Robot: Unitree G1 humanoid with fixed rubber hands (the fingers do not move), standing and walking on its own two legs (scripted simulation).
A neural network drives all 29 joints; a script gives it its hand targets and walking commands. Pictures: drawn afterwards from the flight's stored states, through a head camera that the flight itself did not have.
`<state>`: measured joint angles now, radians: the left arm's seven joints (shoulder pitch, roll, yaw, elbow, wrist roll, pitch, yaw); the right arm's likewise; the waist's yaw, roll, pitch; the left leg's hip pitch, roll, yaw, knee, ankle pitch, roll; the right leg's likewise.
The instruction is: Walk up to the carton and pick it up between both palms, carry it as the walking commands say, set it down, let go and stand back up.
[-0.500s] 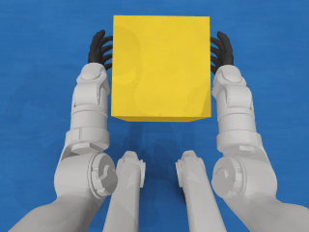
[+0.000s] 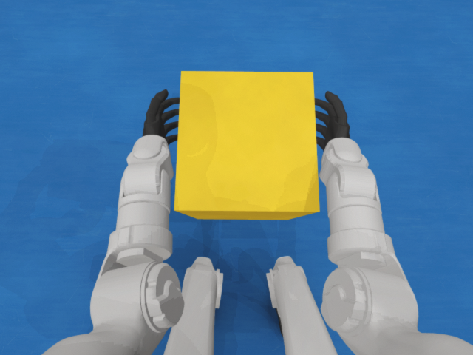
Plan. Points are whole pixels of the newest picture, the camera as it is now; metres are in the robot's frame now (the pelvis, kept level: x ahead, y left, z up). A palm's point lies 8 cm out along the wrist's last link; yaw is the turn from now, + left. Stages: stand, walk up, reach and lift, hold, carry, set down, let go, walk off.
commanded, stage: reach and lift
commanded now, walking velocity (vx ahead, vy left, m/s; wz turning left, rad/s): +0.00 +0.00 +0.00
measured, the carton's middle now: (244, 159) +0.44 +0.00 -0.12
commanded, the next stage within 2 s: none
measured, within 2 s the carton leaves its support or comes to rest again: neither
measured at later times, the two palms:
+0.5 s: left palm (144, 135) +0.43 +0.15 +0.02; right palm (355, 137) +0.43 -0.14 +0.02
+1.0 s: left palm (123, 130) +0.41 +0.15 +0.09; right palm (383, 131) +0.40 -0.14 +0.10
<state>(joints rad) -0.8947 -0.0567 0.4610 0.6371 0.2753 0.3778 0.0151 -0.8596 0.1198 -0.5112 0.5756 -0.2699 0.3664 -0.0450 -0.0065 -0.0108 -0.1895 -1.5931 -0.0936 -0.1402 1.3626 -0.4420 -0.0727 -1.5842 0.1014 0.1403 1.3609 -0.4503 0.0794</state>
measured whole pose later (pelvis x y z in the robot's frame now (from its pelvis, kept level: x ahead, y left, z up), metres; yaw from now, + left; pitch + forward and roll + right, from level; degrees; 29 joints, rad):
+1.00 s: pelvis +0.04 +0.00 +0.13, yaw +1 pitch +23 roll +0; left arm -0.53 -0.17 0.41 0.48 0.31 0.37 -0.02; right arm -0.51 0.21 -0.44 0.43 -0.32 0.37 0.00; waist -0.02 0.00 -0.12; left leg -0.89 -0.06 -0.17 0.75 -0.27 -0.05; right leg -0.88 0.05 0.15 0.75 -0.28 0.05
